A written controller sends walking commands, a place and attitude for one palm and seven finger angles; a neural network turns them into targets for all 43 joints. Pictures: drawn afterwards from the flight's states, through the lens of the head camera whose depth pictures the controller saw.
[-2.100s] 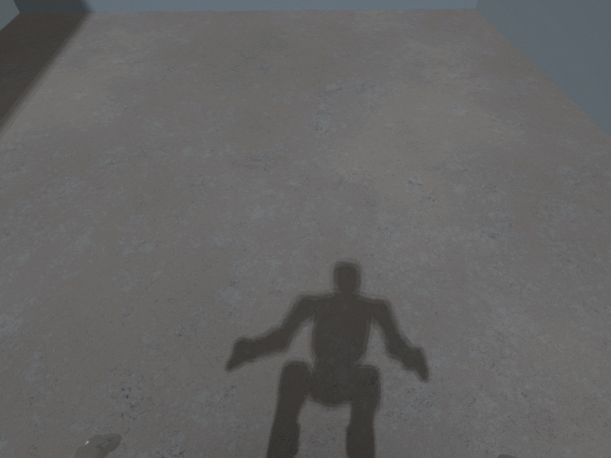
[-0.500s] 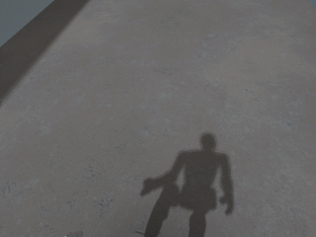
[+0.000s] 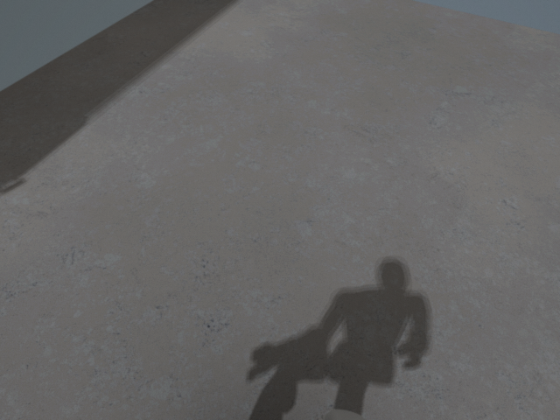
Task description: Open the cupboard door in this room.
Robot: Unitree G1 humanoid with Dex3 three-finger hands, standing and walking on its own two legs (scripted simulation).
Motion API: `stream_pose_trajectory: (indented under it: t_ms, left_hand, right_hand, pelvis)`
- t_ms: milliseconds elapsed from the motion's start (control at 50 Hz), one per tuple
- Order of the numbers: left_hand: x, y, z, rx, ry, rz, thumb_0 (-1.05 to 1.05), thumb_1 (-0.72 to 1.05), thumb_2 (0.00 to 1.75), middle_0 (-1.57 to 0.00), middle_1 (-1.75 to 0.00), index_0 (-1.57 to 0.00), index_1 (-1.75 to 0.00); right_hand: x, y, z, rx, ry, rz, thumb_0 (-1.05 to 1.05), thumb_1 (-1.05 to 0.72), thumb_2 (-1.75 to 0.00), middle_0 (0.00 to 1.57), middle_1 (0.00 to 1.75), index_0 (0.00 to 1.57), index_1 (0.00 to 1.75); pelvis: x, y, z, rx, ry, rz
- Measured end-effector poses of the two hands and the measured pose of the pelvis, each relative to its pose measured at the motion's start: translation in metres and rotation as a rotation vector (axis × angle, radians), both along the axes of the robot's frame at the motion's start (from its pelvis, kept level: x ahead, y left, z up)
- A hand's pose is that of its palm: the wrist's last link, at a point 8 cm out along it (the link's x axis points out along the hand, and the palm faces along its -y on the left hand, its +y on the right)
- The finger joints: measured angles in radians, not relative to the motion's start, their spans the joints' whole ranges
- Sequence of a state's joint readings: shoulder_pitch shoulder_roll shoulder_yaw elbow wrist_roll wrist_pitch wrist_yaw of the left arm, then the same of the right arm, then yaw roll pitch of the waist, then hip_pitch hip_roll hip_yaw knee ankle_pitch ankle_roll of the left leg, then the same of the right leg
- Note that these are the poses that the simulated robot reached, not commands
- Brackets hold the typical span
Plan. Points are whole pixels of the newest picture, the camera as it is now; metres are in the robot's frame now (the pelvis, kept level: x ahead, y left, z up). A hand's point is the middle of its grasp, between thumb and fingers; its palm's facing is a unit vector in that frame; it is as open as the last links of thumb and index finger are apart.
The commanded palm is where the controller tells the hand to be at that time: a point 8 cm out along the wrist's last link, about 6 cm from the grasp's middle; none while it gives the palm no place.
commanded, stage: turn or walk to find it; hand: left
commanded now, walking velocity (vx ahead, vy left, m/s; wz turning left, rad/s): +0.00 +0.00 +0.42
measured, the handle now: out of the picture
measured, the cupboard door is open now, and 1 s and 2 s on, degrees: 0 0 0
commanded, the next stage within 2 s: stand and wait in 1.32 s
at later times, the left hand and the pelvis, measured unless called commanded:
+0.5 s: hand out of the picture -0.01 +0.17 -0.16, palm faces +0.24 -0.94 -0.25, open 7.4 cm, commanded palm none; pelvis -0.03 -0.03 +0.00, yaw +14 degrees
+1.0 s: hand out of the picture -0.05 +0.21 -0.15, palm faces +0.44 -0.86 -0.27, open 7.4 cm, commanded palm none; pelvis -0.05 -0.02 +0.00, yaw +25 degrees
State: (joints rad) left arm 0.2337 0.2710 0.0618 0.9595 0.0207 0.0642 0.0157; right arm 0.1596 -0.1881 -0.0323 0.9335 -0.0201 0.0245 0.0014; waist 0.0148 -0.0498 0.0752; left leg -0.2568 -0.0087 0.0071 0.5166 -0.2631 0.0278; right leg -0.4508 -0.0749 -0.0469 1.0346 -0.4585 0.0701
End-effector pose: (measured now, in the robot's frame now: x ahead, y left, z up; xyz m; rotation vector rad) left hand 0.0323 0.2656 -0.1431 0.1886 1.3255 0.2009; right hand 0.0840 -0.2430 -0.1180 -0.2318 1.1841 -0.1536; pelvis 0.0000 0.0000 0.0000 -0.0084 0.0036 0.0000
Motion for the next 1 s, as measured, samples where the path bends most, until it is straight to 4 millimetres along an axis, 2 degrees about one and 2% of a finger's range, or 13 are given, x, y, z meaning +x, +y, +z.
stream_pose_trajectory:
  t_ms: [100,220,260,340,440,520,640,720,800,860,920,1000]
  left_hand:
    - [0.007,-0.007,0.012,0.010,-0.065,0.024,0.01,0.91,0.90,-0.20,-0.30,-0.20,-0.29]
    - [0.012,-0.028,0.020,0.046,-0.165,0.045,0.01,0.90,0.90,-0.20,-0.30,-0.20,-0.29]
    - [0.006,-0.036,0.024,0.055,-0.181,0.055,0.01,0.90,0.90,-0.20,-0.30,-0.20,-0.29]
    - [-0.016,-0.047,0.029,0.051,-0.168,0.095,0.01,0.90,0.90,-0.20,-0.30,-0.20,-0.29]
    - [-0.042,-0.052,0.025,0.031,-0.130,0.147,0.01,0.90,0.90,-0.20,-0.30,-0.20,-0.30]
    - [-0.068,-0.047,0.015,0.009,-0.098,0.199,0.01,0.90,0.90,-0.21,-0.30,-0.20,-0.30]
    - [-0.116,-0.021,-0.013,-0.019,-0.031,0.298,0.01,0.90,0.90,-0.21,-0.30,-0.20,-0.30]
    - [-0.134,-0.010,-0.010,-0.016,0.017,0.336,0.01,0.90,0.90,-0.20,-0.30,-0.20,-0.29]
    - [-0.135,-0.004,0.002,-0.004,-0.015,0.361,0.01,0.91,0.90,-0.20,-0.30,-0.20,-0.29]
    - [-0.129,-0.005,0.009,0.012,-0.051,0.373,0.01,0.91,0.90,-0.20,-0.30,-0.20,-0.29]
    - [-0.120,-0.009,0.015,0.031,-0.092,0.379,0.01,0.91,0.90,-0.20,-0.30,-0.20,-0.29]
    - [-0.108,-0.023,0.023,0.064,-0.155,0.387,0.01,0.91,0.90,-0.20,-0.30,-0.20,-0.29]
  right_hand:
    - [-0.006,0.006,-0.007,0.041,0.019,0.023,0.00,-0.90,-0.90,0.21,0.30,0.20,0.30]
    - [-0.016,-0.011,-0.030,0.083,0.051,0.042,0.00,-0.90,-0.90,0.21,0.30,0.20,0.30]
    - [-0.017,-0.019,-0.034,0.085,0.065,0.051,0.00,-0.90,-0.90,0.21,0.30,0.20,0.30]
    - [-0.019,-0.031,-0.029,0.075,0.094,0.076,0.00,-0.90,-0.90,0.20,0.30,0.20,0.30]
    - [-0.019,-0.037,-0.021,0.043,0.126,0.111,0.00,-0.91,-0.90,0.20,0.30,0.20,0.30]
    - [-0.012,-0.028,-0.016,0.013,0.142,0.162,0.00,-0.91,-0.90,0.20,0.30,0.20,0.30]
    - [0.009,0.008,-0.014,-0.025,0.074,0.259,0.00,-0.91,-0.90,0.20,0.30,0.20,0.30]
    - [0.014,0.029,-0.005,-0.017,0.039,0.296,0.00,-0.91,-0.90,0.20,0.30,0.20,0.30]
    - [0.015,0.043,-0.002,0.005,0.036,0.331,0.00,-0.90,-0.90,0.20,0.30,0.20,0.30]
    - [0.015,0.046,-0.005,0.024,0.039,0.349,0.00,-0.90,-0.90,0.21,0.30,0.20,0.30]
    - [0.015,0.042,-0.010,0.042,0.048,0.361,0.00,-0.90,-0.90,0.21,0.30,0.20,0.30]
    - [0.016,0.027,-0.024,0.064,0.068,0.377,0.00,-0.90,-0.90,0.21,0.30,0.20,0.30]
  pelvis:
    - [-0.005,-0.004,0.003,-0.001,-0.003,0.044]
    - [-0.012,-0.024,-0.007,0.023,-0.005,0.098]
    - [-0.016,-0.028,-0.007,0.020,-0.012,0.122]
    - [-0.020,-0.033,-0.001,0.028,-0.019,0.161]
    - [-0.023,-0.034,0.003,0.034,-0.017,0.209]
    - [-0.028,-0.027,0.001,0.031,-0.010,0.246]
    - [-0.040,-0.006,-0.013,0.017,-0.003,0.305]
    - [-0.044,0.000,-0.005,0.009,-0.002,0.324]
    - [-0.047,0.001,0.002,0.000,0.000,0.355]
    - [-0.049,-0.002,0.004,0.000,0.000,0.380]
    - [-0.050,-0.009,0.003,0.006,0.000,0.406]
    - [-0.050,-0.024,-0.002,0.022,0.002,0.443]
